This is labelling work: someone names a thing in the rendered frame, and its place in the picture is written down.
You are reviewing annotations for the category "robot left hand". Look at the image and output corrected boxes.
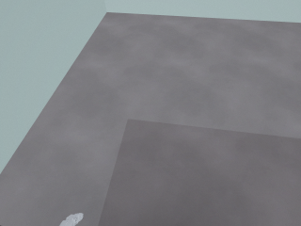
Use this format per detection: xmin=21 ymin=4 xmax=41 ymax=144
xmin=59 ymin=213 xmax=84 ymax=226

